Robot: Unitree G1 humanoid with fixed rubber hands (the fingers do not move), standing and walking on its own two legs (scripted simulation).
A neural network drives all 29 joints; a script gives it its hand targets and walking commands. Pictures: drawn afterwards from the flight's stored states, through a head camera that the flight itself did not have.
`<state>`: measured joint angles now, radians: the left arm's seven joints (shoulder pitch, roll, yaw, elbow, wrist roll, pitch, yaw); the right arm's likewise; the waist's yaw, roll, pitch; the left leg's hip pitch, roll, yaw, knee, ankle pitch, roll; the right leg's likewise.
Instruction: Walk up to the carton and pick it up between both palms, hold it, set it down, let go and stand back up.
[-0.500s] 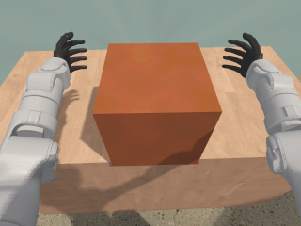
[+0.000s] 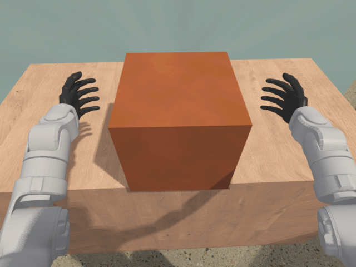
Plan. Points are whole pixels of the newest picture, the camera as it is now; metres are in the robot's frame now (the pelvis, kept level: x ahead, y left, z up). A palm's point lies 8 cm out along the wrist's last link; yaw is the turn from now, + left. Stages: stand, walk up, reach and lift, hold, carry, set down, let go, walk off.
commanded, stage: set down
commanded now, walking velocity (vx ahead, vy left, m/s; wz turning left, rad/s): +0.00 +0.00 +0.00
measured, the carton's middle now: (178, 122) +0.45 -0.01 +0.05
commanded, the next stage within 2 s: none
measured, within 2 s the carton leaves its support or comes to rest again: neither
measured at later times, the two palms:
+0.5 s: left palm (69, 146) +0.34 +0.23 +0.11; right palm (293, 139) +0.33 -0.25 +0.11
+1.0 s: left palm (62, 194) +0.26 +0.24 +0.06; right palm (287, 183) +0.26 -0.23 +0.05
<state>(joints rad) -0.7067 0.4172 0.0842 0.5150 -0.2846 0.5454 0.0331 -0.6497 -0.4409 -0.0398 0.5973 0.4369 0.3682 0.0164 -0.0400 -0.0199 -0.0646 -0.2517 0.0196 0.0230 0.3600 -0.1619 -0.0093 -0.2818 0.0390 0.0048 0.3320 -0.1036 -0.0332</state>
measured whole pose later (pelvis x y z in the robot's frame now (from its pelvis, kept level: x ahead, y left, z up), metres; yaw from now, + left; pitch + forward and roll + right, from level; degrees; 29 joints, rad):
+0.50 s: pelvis +0.02 +0.01 +0.00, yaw +0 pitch +0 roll +0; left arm -0.23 0.32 0.12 0.06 -0.24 0.52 0.03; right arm -0.21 -0.41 -0.10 0.23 0.40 0.31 0.02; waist -0.02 -0.02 -0.02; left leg -0.14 0.01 0.02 0.32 -0.19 0.00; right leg -0.17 0.04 0.01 0.29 -0.13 -0.02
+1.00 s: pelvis +0.04 +0.02 +0.00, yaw +0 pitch -2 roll -1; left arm 0.21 0.26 0.05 -0.06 -0.24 0.21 0.03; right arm 0.24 -0.34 -0.08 0.02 0.31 0.09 0.05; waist 0.02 0.01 0.00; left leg -0.07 0.01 0.03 0.30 -0.20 0.01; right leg -0.10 0.03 0.03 0.26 -0.14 -0.01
